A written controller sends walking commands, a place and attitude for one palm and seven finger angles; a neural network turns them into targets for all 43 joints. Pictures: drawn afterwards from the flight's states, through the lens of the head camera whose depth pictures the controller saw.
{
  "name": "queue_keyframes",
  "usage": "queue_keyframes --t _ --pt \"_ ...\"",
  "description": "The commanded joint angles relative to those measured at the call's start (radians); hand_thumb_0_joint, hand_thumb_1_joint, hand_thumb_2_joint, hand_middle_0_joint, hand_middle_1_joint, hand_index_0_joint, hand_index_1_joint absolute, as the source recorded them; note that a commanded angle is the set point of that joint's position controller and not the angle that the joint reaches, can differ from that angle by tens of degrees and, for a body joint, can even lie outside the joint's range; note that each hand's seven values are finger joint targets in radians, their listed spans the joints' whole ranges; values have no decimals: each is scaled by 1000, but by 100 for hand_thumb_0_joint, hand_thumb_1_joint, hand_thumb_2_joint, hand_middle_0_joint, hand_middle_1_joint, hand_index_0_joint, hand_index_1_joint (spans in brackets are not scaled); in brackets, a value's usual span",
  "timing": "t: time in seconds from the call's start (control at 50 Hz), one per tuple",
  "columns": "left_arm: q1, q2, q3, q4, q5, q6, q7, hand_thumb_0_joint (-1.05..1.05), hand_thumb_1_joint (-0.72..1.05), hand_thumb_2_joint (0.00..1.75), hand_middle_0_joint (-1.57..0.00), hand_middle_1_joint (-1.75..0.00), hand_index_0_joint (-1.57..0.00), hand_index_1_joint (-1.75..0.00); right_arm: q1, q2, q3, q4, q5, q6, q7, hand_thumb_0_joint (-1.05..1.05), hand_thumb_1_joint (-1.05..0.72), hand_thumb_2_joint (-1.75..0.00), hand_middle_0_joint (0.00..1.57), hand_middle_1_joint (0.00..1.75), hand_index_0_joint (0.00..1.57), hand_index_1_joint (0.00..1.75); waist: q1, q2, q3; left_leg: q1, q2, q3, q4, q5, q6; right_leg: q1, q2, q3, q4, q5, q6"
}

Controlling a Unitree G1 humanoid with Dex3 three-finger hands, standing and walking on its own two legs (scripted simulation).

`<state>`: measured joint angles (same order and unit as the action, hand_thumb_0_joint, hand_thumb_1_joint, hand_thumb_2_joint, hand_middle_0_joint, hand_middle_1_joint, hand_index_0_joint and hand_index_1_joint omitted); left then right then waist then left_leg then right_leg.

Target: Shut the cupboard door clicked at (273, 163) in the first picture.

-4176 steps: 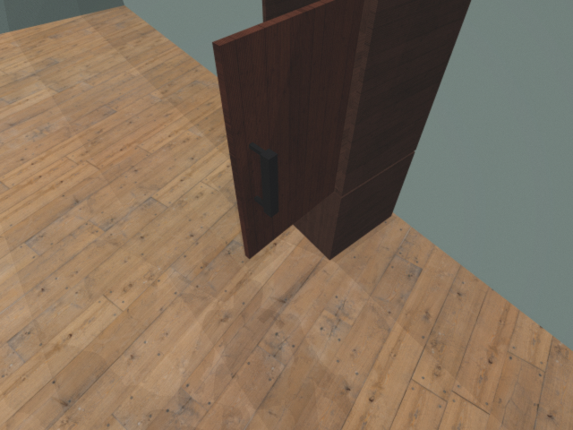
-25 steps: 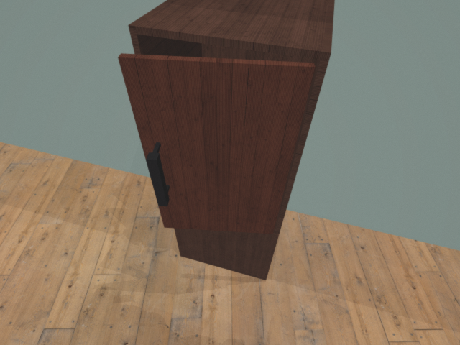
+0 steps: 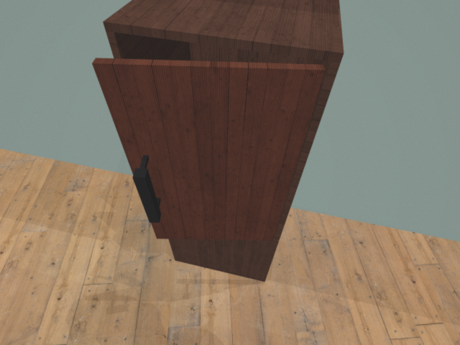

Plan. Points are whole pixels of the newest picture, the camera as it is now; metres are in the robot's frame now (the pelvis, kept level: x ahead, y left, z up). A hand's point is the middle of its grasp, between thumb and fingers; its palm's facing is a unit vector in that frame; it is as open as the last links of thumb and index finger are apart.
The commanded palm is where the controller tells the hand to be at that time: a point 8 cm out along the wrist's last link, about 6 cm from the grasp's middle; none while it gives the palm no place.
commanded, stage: come to a stop and stand still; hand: left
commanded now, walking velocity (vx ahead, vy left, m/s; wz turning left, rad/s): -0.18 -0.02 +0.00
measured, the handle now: (150, 190) +0.44 +0.21 -0.05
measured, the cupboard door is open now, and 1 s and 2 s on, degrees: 13 13 13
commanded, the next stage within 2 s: look again from close up in 0.74 s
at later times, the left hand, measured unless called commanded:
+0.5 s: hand out of the picture -0.01 +0.16 -0.17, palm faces +0.01 -0.98 -0.21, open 7.3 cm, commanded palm none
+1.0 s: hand out of the picture -0.10 +0.15 -0.18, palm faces +0.02 -0.98 -0.18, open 7.3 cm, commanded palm none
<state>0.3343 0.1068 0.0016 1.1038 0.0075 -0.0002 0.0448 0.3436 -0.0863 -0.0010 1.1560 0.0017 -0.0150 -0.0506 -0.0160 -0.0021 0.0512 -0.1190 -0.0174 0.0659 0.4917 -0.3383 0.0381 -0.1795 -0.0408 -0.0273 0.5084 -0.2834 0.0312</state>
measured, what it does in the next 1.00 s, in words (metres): shifts its weight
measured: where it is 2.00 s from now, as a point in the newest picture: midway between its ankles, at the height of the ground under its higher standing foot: outside the picture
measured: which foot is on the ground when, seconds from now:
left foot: down 0.00-1.00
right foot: down 0.00-1.00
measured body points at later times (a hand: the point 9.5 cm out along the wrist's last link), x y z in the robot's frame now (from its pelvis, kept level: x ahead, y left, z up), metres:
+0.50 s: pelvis -0.06 -0.02 +0.00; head -0.06 -0.01 +0.45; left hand -0.01 +0.21 -0.15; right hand -0.02 -0.25 -0.15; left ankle -0.05 +0.08 -0.74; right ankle -0.02 -0.14 -0.74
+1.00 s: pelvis -0.07 -0.01 +0.00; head -0.06 -0.02 +0.45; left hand -0.10 +0.20 -0.16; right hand -0.08 -0.22 -0.17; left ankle -0.05 +0.08 -0.74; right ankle -0.02 -0.14 -0.74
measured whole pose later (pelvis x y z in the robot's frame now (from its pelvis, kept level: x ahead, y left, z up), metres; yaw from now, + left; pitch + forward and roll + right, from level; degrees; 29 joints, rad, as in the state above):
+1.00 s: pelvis -0.07 -0.01 +0.00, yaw +1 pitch -1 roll +0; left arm 0.35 0.12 -0.01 1.11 0.02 0.00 0.03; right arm 0.35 -0.14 0.00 1.06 -0.02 0.01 -0.01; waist -0.02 0.02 0.01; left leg -0.27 -0.01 0.05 0.56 -0.27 0.03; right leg -0.30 -0.04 -0.05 0.53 -0.22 0.00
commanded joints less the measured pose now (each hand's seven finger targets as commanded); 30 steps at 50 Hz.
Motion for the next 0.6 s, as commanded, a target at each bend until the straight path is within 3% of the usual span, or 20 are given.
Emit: queue_keyframes --t 0.0,0.06,0.1,0.14,0.18,0.22,0.34,0.44,0.58 --pt "76 114 39 -64 5 4 19 0 90 90 -20 -30 -20 -30 67 -145 -56 -47 -1 -1 -18 0 -90 -90 20 30 20 30 8 21 -35 27 153 -73 -5 859 -9 14 -69 13 53 581 -36" --pt "40 106 46 -92 8 11 14 0 90 90 -20 -30 -20 -30 34 -147 -67 -70 -7 9 -15 0 -90 -90 20 30 20 30 9 47 -50 22 172 -85 -7 790 14 -10 -54 18 59 453 -38" --pt "36 110 47 -100 8 8 13 0 90 90 -20 -30 -20 -30 5 -143 -67 -81 -9 12 -10 0 -90 -90 20 30 20 30 17 28 -61 -13 154 -83 8 649 8 11 -68 46 35 476 -52" --pt "30 128 46 -100 9 2 13 0 90 90 -20 -30 -20 -30 -7 -127 -64 -88 -8 14 -2 0 -90 -90 20 30 20 30 16 -8 -81 -50 122 -70 23 484 -10 45 -114 87 11 547 -80" --pt "1 142 41 -106 10 4 12 0 90 90 -20 -30 -20 -30 -20 -118 -58 -92 -8 15 5 0 -90 -90 20 30 20 30 10 -14 -71 -59 114 -70 -10 408 -17 33 -126 91 4 517 -84" --pt "-35 146 35 -110 9 5 8 0 90 90 -20 -30 -20 -30 -45 -138 -55 -98 -10 17 11 0 -90 -90 20 30 20 30 10 -35 -57 -52 123 -82 -45 343 -17 1 -104 87 -18 398 -72" --pt "-68 154 22 -97 12 5 -4 0 90 90 -20 -30 -20 -30 -99 -166 -38 -102 -11 15 27 0 -90 -90 20 30 20 30 22 -2 53 -137 125 -119 -182 62 -11 -40 -69 93 -139 69 -39" --pt "-51 161 22 -84 15 0 -8 0 90 90 -20 -30 -20 -30 -86 -173 -36 -95 -14 15 34 0 -90 -90 20 30 20 30 22 -2 55 -153 114 -125 -219 -46 -13 -53 -69 96 -191 -30 -33" --pt "-20 153 19 -62 13 -10 -8 0 90 90 -20 -30 -20 -30 -45 -165 -31 -72 -12 12 34 0 -90 -90 20 30 20 30 16 -3 36 -132 113 -123 -217 -18 -14 -60 -72 95 -213 -27 -34"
